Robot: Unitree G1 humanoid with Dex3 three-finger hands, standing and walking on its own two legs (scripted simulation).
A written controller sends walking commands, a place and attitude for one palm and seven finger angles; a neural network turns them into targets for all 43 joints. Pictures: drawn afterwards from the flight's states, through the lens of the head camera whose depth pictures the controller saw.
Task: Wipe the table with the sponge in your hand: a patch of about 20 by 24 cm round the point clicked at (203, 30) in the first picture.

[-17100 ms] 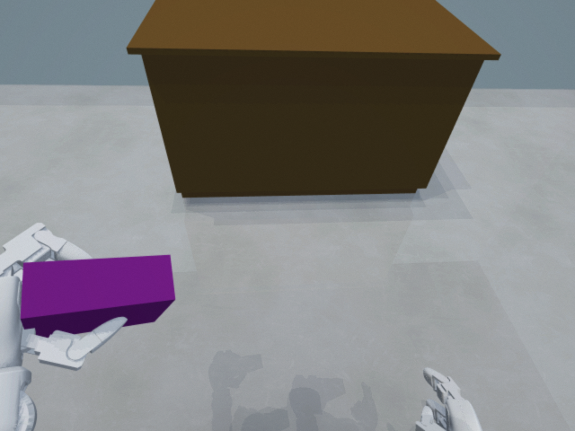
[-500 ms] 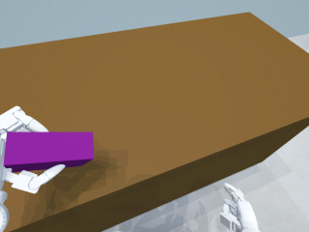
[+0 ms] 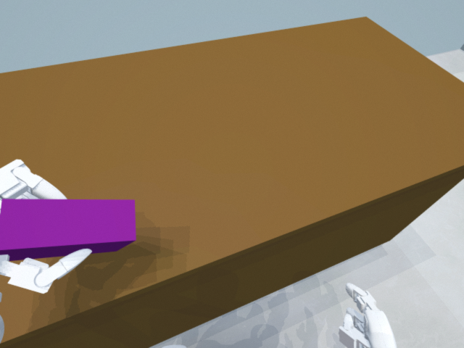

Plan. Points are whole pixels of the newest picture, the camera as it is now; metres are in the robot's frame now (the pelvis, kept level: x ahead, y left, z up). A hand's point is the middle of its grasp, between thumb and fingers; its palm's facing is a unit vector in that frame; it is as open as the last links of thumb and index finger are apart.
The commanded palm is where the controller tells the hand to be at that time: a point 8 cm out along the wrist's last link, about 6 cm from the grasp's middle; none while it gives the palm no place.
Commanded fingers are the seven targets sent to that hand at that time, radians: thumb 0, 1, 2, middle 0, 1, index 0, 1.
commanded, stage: shuffle to correct the standing spot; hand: left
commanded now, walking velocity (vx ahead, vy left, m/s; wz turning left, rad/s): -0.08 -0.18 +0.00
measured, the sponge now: (90, 229) +0.23 +0.20 +0.14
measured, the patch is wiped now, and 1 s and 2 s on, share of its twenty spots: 0.00 0.00 0.00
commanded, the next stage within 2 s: none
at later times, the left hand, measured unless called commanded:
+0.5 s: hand (39, 231) +0.22 +0.24 +0.17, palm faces +0.32 -0.85 -0.42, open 9.4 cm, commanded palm +0.16 +0.28 +0.18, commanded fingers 0.00 0.10 1.30 -1.20 -1.60 -1.20 -1.60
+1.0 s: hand (44, 233) +0.22 +0.24 +0.16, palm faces +0.30 -0.84 -0.44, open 9.4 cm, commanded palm +0.16 +0.28 +0.18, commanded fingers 0.00 0.10 1.30 -1.20 -1.60 -1.20 -1.60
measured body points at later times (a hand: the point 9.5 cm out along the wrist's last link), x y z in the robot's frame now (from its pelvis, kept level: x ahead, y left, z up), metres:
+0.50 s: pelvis +0.00 +0.00 +0.00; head +0.04 +0.02 +0.45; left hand +0.19 +0.29 +0.19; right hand +0.18 -0.22 -0.08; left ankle +0.04 +0.16 -0.73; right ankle -0.01 -0.07 -0.73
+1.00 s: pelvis +0.00 +0.00 +0.00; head +0.04 +0.01 +0.45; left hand +0.19 +0.28 +0.19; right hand +0.18 -0.23 -0.08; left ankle +0.04 +0.16 -0.73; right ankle -0.01 -0.07 -0.73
